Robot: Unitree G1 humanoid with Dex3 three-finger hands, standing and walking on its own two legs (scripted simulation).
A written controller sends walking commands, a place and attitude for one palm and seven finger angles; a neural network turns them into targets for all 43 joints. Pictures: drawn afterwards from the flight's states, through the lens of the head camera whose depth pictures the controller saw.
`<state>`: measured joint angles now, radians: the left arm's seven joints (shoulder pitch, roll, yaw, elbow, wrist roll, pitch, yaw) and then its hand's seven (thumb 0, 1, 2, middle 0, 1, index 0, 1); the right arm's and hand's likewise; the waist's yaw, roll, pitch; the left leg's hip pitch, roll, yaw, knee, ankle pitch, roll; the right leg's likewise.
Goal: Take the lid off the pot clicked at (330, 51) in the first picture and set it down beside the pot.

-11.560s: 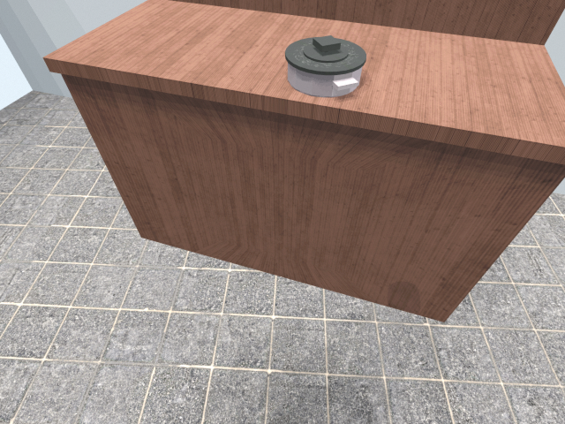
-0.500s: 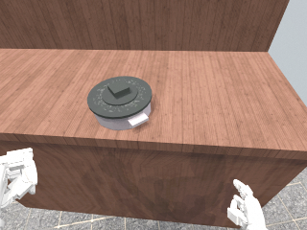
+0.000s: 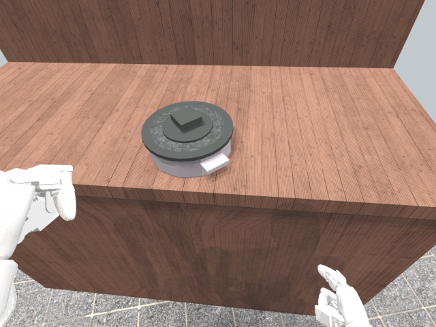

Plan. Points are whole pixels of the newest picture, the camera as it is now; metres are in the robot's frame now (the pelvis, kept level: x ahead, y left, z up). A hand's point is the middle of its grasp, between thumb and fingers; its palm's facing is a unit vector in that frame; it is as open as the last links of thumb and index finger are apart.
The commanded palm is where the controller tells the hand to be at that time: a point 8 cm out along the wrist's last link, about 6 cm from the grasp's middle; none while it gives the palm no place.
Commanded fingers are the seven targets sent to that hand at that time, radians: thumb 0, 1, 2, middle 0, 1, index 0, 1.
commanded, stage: reach forward and open the fingers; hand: left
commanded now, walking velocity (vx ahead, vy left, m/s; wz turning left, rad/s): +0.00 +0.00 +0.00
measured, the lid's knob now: (186, 118) +0.46 +0.14 +0.16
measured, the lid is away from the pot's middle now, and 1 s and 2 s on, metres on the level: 0.00 0.00 0.00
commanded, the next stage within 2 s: move the open hand above the knob in 0.98 s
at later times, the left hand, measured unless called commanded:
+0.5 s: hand (50, 200) +0.21 +0.26 +0.20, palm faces +0.00 +0.00 -1.00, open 5.2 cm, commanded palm +0.18 +0.25 +0.26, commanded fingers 0.00 -0.15 1.57 -1.00 -0.36 -1.00 -0.36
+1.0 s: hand (64, 173) +0.24 +0.25 +0.22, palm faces -0.03 +0.01 -1.00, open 9.8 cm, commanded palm +0.21 +0.25 +0.29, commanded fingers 0.00 -0.39 1.69 -0.87 -0.08 -0.87 -0.08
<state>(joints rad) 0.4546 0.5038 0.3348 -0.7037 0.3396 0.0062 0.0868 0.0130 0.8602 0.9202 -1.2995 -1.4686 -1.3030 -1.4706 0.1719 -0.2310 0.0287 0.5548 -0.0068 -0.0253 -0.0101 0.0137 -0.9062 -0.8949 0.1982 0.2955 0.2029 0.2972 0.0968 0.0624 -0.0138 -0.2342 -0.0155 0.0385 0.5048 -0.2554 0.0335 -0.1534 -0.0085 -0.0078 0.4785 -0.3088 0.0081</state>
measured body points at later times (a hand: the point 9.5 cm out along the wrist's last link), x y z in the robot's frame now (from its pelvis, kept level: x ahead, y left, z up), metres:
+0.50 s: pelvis -0.04 +0.00 +0.00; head -0.04 -0.05 +0.45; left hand +0.20 +0.26 +0.25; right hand +0.20 -0.18 -0.08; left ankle +0.01 +0.09 -0.74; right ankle -0.03 -0.13 -0.74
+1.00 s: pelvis -0.06 +0.00 +0.00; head -0.06 -0.05 +0.45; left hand +0.24 +0.25 +0.27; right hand +0.17 -0.22 -0.09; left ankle +0.01 +0.09 -0.74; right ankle -0.03 -0.13 -0.74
